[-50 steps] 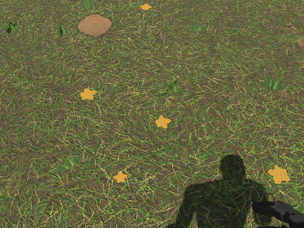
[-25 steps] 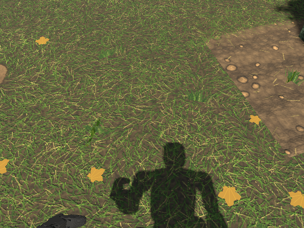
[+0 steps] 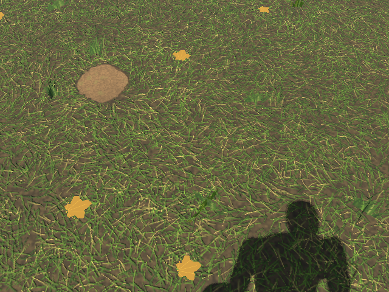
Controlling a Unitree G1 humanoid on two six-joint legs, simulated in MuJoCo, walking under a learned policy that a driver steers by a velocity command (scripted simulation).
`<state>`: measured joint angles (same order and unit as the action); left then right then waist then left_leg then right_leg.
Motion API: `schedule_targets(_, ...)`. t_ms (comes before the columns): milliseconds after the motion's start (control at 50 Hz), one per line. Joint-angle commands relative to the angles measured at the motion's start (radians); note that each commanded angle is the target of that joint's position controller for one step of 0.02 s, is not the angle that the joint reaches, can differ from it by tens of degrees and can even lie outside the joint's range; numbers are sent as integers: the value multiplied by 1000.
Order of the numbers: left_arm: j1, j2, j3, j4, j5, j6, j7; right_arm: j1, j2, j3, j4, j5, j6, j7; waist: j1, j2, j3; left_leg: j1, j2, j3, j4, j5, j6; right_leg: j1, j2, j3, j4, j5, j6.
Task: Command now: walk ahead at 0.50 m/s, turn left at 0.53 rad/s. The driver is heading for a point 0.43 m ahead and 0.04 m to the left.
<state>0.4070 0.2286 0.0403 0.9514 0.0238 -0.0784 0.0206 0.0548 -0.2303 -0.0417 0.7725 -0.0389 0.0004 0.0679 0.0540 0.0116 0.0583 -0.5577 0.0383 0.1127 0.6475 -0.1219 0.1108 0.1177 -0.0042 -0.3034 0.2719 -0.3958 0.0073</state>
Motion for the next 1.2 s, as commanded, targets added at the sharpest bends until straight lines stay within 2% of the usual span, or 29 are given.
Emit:
schedule_targets(20, 0, 199, 43, -37, 3, 14, 11, 107, -91, -31, -30, -3, -13, -12, -95, -106, -64, 173, -109, 60, -36, -142, 70, -6, -273, 42, 268, 1145, -114)
schedule_targets(40, -10, 207, 45, -45, -1, 23, 9, 251, -116, -48, 15, -9, -23, -23, -162, -75, -147, 367, -138, 42, -114, -114, 102, -85, -258, 27, 487, 1051, -94)
schedule_targets(60, -6, 174, 35, -75, 2, 22, 5, 396, -209, -80, 51, -19, -26, -41, -216, 27, -250, 616, 21, -191, -167, -220, 156, -300, -224, 25, 792, 701, -60)
schedule_targets(80, 2, 82, 20, -160, -15, 11, -16, 335, -325, -107, 24, 2, -17, -48, -133, 280, -318, 872, 301, -790, -306, -212, 323, -752, 21, 109, 1166, -145, 7)
schedule_targets(100, -126, 161, 31, -182, -1, 1, -19, 359, -304, -104, 17, 24, -5, -52, -187, 76, -300, 857, 302, -809, -373, -126, 314, -863, -4, 317, 1201, -96, -1)
schedule_targets(140, -145, 131, 21, -182, -16, -21, -20, 273, -205, -77, 36, 30, -12, -65, -104, -34, -88, 605, 236, -558, -380, 100, 237, -828, -96, 331, 1034, 57, -15)
schedule_targets(160, -154, 126, 24, -175, 2, -8, -18, 218, -168, -65, 32, 36, -19, -66, -63, -71, -50, 512, 156, -462, -394, 158, 175, -760, -118, 339, 961, 75, -16)
schedule_targets(180, -96, 116, 19, -171, 16, 12, -20, 200, -163, -60, 22, 38, -28, -68, -32, -7, -70, 459, 153, -431, -402, 245, 190, -693, -118, 337, 931, 77, -2)
schedule_targets(200, -93, 118, 20, -168, 25, 30, -20, 207, -149, -56, 25, 41, -40, -64, -24, -10, -71, 435, 135, -414, -405, 311, 192, -670, -119, 337, 909, 68, 10)
schedule_targets(240, -117, 104, 19, -178, 26, 49, -27, 227, -171, -60, 33, 42, -55, -60, -20, -17, -65, 395, 96, -379, -430, 267, 188, -672, -114, 320, 833, 98, 32)
schedule_targets(300, -249, 102, 17, -226, 23, 55, -33, 295, -191, -64, 44, 39, -57, -61, -60, 7, -24, 404, 74, -388, -458, 213, 165, -758, -110, 308, 695, 214, 53)
schedule_targets(360, -355, 102, 14, -261, 18, 54, -37, 350, -191, -65, 52, 39, -55, -61, -103, 32, -15, 463, 66, -410, -450, 188, 138, -805, -92, 314, 564, 318, 57)
schedule_targets(460, -425, 83, -2, -283, 4, 34, -36, 414, -167, -51, 78, 31, -46, -78, -137, 58, -35, 536, 46, -331, -310, 652, 67, -704, -13, 269, 390, 386, 18)
schedule_targets(500, -392, 96, -1, -273, 3, 25, -32, 404, -165, -47, 79, 23, -43, -86, -122, 81, -48, 551, 49, -345, -255, 696, 39, -615, 13, 278, 319, 364, -12)
schedule_targets(540, -254, 139, 14, -225, 8, 12, -20, 355, -187, -50, 69, 24, -49, -94, -57, 89, -84, 555, 47, -370, -137, 779, 6, -454, 42, 289, 233, 352, -53)
schedule_targets(560, -155, 148, 17, -196, 13, -4, -12, 326, -193, -50, 66, 36, -55, -92, 5, 55, -118, 534, 10, -345, -4, 731, -13, -322, 19, 293, 123, 500, -73)
schedule_targets(580, -47, 200, 24, -183, 24, -20, -3, 336, -151, -36, 34, 49, -65, -89, 29, -31, -233, 400, -41, -323, 207, 395, -37, -82, -170, 445, 179, 870, -115)
schedule_targets(600, -40, 261, 37, -191, 17, -9, -8, 532, -67, -27, 53, 79, -56, -97, -52, -262, -381, 203, -207, -239, 520, -505, -66, 146, -468, 743, 268, 1444, -300)
schedule_targets(620, -46, 222, 37, -195, -23, 12, -17, 558, -148, -37, 89, 46, -39, -108, -46, -167, -429, 152, -190, -261, 617, -505, -64, 85, -464, 836, 212, 1304, -350)
schedule_targets(640, -127, 142, 15, -206, -30, 16, -19, 472, -158, -41, 102, 27, -27, -104, -55, -60, -291, 139, -154, -282, 623, -422, -78, -53, -392, 722, 156, 1093, -317)
schedule_targets(680, -219, 60, -17, -201, -19, 20, -12, 364, -125, -31, 85, 19, -9, -88, -73, -66, -145, 153, -98, -266, 490, -356, -102, -226, -278, 552, 70, 918, -234)
schedule_targets(760, -223, 95, -17, -154, -4, 19, -10, 391, -78, -15, 123, 20, 34, -77, -111, -127, -147, 323, -99, -194, 290, -309, -127, -371, -196, 425, 19, 776, -197)
schedule_targets(860, -200, 134, -5, -118, -1, 52, -11, 282, -80, -1, 138, 19, 56, -87, -70, -169, -108, 364, -69, -136, 37, -268, -115, -420, -182, 478, -54, 169, -188)
schedule_targets(940, -190, 122, -5, -95, -12, 82, -6, 281, -72, 11, 174, 12, 32, -94, -89, -93, -35, 494, -42, -160, -245, -120, -66, -548, -164, 501, -64, -97, -105)
schedule_targets(960, -176, 104, -8, -93, -14, 82, -8, 280, -99, 12, 173, 1, 19, -100, -77, -34, -22, 491, 46, -272, -322, -147, -43, -559, -137, 484, -20, -73, -64)
schedule_targets(980, -148, 82, -9, -87, -26, 84, -11, 231, -137, 6, 176, 15, 12, -101, -27, 74, 21, 332, 98, -354, -367, -260, -9, -491, -51, 392, 11, 14, -38)
schedule_targets(1000, -156, 74, -12, -64, -23, 85, -13, 206, -92, 19, 186, 24, 1, -97, -25, 89, 21, 196, 112, -369, -421, -340, -14, -321, -32, 365, 63, 141, -33)
schedule_targets(1060, -117, 89, -7, -17, -12, 77, -14, 190, -84, 23, 211, 31, -18, -102, -6, 82, 3, 196, 53, -302, -423, -270, -63, -223, -64, 386, 74, 226, -48)
schedule_targets(1200, -121, 65, -17, 52, -13, 71, -5, 255, -60, 26, 273, 31, -15, -105, -40, -6, 4, 321, 39, -262, -366, -128, -45, -303, -74, 398, 38, 224, -46)
